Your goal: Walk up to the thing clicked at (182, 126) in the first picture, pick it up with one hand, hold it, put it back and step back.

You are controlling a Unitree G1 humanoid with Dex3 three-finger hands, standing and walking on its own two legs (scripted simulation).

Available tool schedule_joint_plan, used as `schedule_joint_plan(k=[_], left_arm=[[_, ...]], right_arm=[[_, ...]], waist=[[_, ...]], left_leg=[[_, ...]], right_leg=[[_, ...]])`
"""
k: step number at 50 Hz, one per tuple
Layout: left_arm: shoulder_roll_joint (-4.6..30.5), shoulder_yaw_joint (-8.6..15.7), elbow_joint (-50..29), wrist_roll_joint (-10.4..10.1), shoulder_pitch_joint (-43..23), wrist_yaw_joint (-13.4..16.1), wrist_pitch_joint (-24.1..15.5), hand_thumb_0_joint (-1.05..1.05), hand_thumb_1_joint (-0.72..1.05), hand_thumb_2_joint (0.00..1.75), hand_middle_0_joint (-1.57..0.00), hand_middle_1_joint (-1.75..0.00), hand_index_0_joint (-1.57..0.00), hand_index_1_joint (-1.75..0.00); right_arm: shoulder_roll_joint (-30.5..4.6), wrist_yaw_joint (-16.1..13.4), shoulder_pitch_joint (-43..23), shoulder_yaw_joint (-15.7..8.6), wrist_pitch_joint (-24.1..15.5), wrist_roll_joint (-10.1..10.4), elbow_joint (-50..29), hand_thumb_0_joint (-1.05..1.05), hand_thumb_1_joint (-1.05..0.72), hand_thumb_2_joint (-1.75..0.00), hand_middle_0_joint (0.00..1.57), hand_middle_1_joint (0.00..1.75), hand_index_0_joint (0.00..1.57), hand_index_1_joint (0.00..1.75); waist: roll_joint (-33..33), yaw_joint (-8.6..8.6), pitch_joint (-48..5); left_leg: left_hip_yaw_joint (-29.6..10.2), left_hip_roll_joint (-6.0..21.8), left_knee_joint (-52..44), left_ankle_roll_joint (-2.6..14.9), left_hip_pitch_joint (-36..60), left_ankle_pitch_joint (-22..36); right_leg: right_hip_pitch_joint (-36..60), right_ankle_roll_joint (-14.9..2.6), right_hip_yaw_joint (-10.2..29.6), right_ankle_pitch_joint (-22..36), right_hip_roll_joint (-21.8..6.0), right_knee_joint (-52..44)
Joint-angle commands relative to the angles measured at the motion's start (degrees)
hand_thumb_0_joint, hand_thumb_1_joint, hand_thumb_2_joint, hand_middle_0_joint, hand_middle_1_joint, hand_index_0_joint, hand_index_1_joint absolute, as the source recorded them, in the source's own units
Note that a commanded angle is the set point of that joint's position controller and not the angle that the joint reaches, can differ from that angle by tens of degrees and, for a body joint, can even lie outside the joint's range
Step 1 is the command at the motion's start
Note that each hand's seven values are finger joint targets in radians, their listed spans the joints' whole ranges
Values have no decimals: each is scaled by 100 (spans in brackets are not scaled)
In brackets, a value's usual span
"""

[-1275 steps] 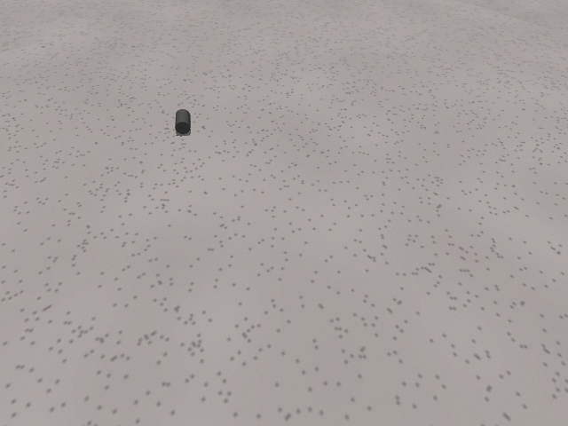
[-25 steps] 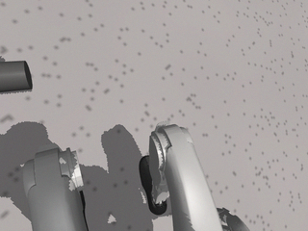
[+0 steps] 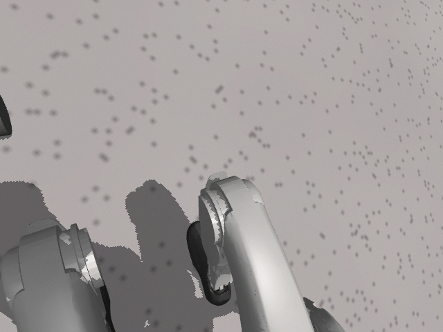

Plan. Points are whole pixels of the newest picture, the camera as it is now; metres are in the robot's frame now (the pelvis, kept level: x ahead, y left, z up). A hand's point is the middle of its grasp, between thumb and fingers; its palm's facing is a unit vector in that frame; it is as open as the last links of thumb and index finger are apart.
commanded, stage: rest palm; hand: left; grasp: from above
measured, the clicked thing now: out of the picture +0.51 +0.32 -0.28
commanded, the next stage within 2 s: close in 1.30 s
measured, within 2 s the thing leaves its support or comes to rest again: neither
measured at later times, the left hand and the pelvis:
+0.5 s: hand out of the picture +0.50 +0.31 -0.24, palm faces -0.45 -0.09 -0.89, open 13.6 cm; pelvis +0.01 +0.00 -0.01, yaw -2 degrees
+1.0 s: hand out of the picture +0.49 +0.31 -0.25, palm faces -0.45 -0.09 -0.89, open 13.6 cm; pelvis +0.01 +0.01 -0.01, yaw -4 degrees
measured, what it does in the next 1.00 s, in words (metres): stands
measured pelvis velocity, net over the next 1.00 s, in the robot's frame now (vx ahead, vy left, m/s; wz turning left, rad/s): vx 0.01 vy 0.01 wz -0.07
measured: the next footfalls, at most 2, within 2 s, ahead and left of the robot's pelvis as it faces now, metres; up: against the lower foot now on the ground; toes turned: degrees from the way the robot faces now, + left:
none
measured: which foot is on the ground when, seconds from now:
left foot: down 0.00-1.00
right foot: down 0.00-1.00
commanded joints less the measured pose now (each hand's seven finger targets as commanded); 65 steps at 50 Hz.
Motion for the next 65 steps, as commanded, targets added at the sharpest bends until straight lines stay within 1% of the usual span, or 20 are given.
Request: schedule_joint_plan(k=[1,8,9,10,14,16,18,22,27,33,37,39,42,47,52,53,57,61,64,65], left_arm=[[1376,177,-615,-57,-1769,361,-170,0,-48,111,-10,-107,-9,-107],[1614,321,-672,107,-1784,755,-225,0,-47,109,-9,-106,-10,-106],[1739,358,-756,150,-1780,825,-207,0,-47,110,-10,-106,-10,-106],[1783,395,-659,150,-1728,885,-186,0,-47,110,-10,-107,-10,-107],[1609,329,-496,171,-1677,1015,-18,0,-47,104,-8,-105,-9,-104],[1781,429,-494,141,-1581,1057,76,0,-48,106,-9,-105,-9,-104],[1502,267,-274,71,-1498,1026,169,0,-49,105,-8,-104,-8,-103],[1859,603,-406,1,-1418,930,281,0,-51,103,-7,-100,-7,-100],[1847,686,-449,-89,-1338,704,231,0,-50,102,-7,-103,-8,-102],[1911,516,-662,-115,-1367,565,-67,0,-51,104,-8,-102,-7,-103],[2006,507,-708,-89,-1353,706,-215,0,-51,110,-9,-104,-7,-106],[1887,405,-516,-37,-1304,773,-258,0,-52,110,-9,-103,-7,-105],[2046,431,-679,20,-1447,930,-254,0,-50,112,-10,-105,-7,-107],[1853,316,-302,148,-1358,1154,-148,0,-50,111,-9,-105,-7,-106],[1952,414,12,117,-1368,1311,-15,0,-51,108,-8,-104,-7,-105],[1773,289,1,131,-1413,1284,21,0,-52,106,-7,-104,-6,-105],[2038,411,-120,59,-1547,1316,109,0,-51,107,-8,-105,-7,-106],[1884,316,-152,-36,-1552,1235,190,0,-52,103,-8,-104,-7,-105],[2091,542,-363,-47,-1520,1181,220,0,-50,107,-8,-107,-7,-108],[1860,377,-384,-42,-1424,1128,238,0,-50,108,-9,-107,-8,-108]], right_arm=[[-1776,-107,1173,-458,-105,-118,29,0,-89,-90,20,30,20,30],[-1892,-85,1202,-345,-268,-206,77,0,-89,-90,20,30,20,30],[-1885,-88,1163,-340,-282,-205,74,0,-90,-90,20,30,20,30],[-1900,-78,1141,-334,-299,-211,69,0,-90,-90,20,30,20,30],[-1929,-5,1056,-307,-406,-280,18,0,-90,-90,20,30,20,30],[-1961,-1,1079,-319,-413,-246,29,0,-90,-90,20,30,20,30],[-1952,39,1008,-311,-463,-260,29,0,-90,-90,20,30,20,30],[-2104,73,1078,-368,-522,-264,-44,0,-90,-90,20,30,20,30],[-2171,92,1071,-345,-504,-301,-135,0,-90,-90,20,30,20,30],[-2124,82,1040,-234,-437,-339,-136,0,-90,-90,20,30,20,30],[-2149,71,992,-187,-406,-372,-96,0,-90,-90,20,30,20,30],[-2060,92,923,-105,-409,-393,-98,0,-90,-90,20,30,20,30],[-2142,81,901,-160,-426,-370,-66,0,-90,-90,20,30,20,30],[-2164,136,812,-133,-497,-396,-107,0,-90,-90,20,30,20,30],[-2210,172,782,-95,-610,-389,-108,0,-90,-90,20,30,20,30],[-2223,194,786,-102,-652,-400,-143,0,-90,-90,20,30,20,30],[-2245,208,764,-78,-726,-385,-159,0,-90,-90,20,30,20,30],[-2234,228,718,-102,-803,-385,-183,0,-90,-90,20,30,20,30],[-2259,247,829,-133,-789,-359,-150,0,-90,-90,20,30,20,30],[-2233,254,771,-169,-774,-364,-161,0,-90,-90,20,30,20,30]], waist=[[2425,-174,-3544],[2664,-320,-3632],[2804,-198,-3796],[2925,-226,-3784],[2881,-368,-3561],[2953,-215,-3533],[2953,-307,-3335],[2900,-333,-3381],[2678,-433,-3185],[2601,-491,-3302],[2864,-387,-3426],[2674,-448,-3183],[2940,-362,-3324],[2947,-464,-3024],[2731,-486,-2877],[2819,-570,-2827],[2760,-532,-2989],[2931,-515,-3048],[3147,-436,-3246],[3153,-426,-3299]], left_leg=[[578,22,-1404,108,2966,673],[490,81,-1256,71,3305,1139],[478,110,-1257,53,3474,1232],[463,113,-1263,38,3467,1282],[441,138,-1156,40,3424,1350],[472,117,-1211,29,3294,1317],[460,142,-1210,19,3300,1250],[408,145,-1149,2,3353,1489],[372,144,-1088,9,3169,1355],[350,168,-973,43,3147,1266],[311,193,-1016,-11,3408,1362],[296,195,-975,14,3195,1221],[284,215,-1067,-7,3383,1279],[220,228,-1109,-29,3348,1321],[163,233,-1150,-12,3077,1049],[162,233,-1139,-20,3194,1143],[204,232,-1131,11,3070,985],[184,248,-1195,-19,3169,885],[105,256,-1207,-76,3402,1132],[157,252,-1164,-66,3406,1190]], right_leg=[[1806,-520,-734,954,168,-1182],[1864,-501,-845,1386,205,-987],[1871,-516,-842,1448,228,-975],[1846,-527,-860,1479,225,-916],[1760,-513,-912,1582,250,-851],[1826,-528,-900,1563,231,-871],[1686,-536,-905,1499,249,-853],[1846,-532,-929,1627,231,-841],[1897,-553,-951,1474,225,-912],[2181,-500,-954,1462,263,-981],[2145,-524,-1004,1495,283,-937],[2056,-506,-1044,1415,308,-956],[2036,-500,-1045,1492,320,-905],[1770,-499,-1116,1528,329,-786],[1729,-488,-1128,1394,324,-780],[1661,-482,-1121,1460,324,-740],[1943,-467,-1078,1396,329,-851],[1844,-494,-1086,1290,335,-833],[1770,-511,-1121,1429,282,-718],[1833,-511,-1097,1474,313,-750]])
